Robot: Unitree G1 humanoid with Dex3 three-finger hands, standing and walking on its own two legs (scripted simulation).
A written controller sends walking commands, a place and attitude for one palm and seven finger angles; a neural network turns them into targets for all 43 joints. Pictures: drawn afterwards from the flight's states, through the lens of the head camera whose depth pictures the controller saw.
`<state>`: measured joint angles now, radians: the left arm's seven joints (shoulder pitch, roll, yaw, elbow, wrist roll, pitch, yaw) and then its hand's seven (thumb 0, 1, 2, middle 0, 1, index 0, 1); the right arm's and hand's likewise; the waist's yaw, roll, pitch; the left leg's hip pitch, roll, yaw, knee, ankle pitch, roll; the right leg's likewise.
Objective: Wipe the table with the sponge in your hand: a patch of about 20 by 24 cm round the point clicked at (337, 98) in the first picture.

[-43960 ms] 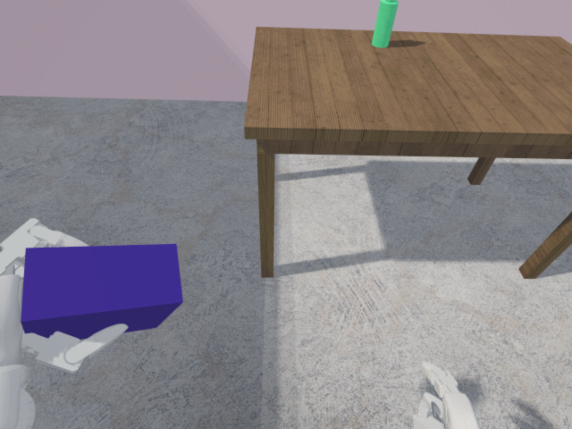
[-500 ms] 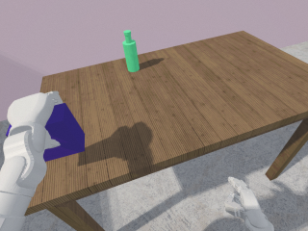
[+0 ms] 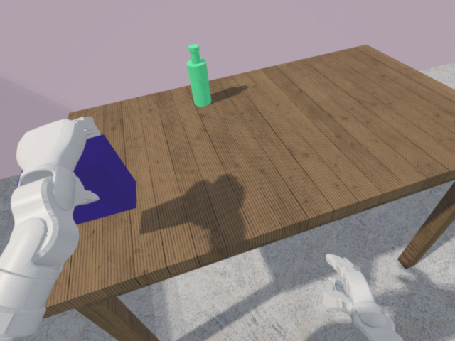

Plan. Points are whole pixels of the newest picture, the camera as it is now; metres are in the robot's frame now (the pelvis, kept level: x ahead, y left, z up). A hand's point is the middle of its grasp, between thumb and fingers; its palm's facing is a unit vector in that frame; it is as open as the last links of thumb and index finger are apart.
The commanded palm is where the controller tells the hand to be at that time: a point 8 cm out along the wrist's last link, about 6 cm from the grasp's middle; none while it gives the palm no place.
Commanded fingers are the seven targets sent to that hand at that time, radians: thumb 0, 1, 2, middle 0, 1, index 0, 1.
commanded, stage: bring the sponge back beside the body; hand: left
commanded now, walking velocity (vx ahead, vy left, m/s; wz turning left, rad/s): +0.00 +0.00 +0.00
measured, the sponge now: (92, 190) +0.30 +0.30 +0.13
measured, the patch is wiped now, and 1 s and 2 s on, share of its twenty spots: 0.95 0.95 0.95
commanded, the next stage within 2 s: step back with the hand held close in 1.62 s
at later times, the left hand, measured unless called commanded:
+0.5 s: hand (77, 196) +0.26 +0.29 +0.16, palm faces +0.16 -0.12 -0.98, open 10.4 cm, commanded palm +0.21 +0.29 +0.24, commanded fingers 0.00 0.10 1.30 -1.20 -1.60 -1.20 -1.60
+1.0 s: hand (75, 231) +0.21 +0.27 +0.14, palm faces +0.15 -0.15 -0.98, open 10.4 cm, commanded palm +0.17 +0.27 +0.22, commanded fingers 0.00 0.10 1.30 -1.20 -1.60 -1.20 -1.60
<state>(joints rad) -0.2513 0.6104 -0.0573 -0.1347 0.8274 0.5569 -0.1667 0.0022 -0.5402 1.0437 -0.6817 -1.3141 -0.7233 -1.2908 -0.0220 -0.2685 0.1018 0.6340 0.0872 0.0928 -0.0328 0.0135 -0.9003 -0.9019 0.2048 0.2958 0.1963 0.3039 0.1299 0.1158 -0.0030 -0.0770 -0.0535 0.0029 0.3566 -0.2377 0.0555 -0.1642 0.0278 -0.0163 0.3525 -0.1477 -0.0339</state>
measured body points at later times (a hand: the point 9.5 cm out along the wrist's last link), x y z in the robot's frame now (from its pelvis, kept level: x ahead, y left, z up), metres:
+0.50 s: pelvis +0.01 -0.01 +0.00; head +0.00 -0.05 +0.45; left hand +0.24 +0.29 +0.22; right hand +0.27 -0.19 -0.07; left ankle -0.03 +0.08 -0.75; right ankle +0.03 -0.10 -0.75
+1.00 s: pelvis -0.01 -0.01 +0.00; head -0.04 -0.06 +0.44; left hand +0.20 +0.27 +0.20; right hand +0.25 -0.20 -0.07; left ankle -0.03 +0.08 -0.75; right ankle +0.03 -0.10 -0.75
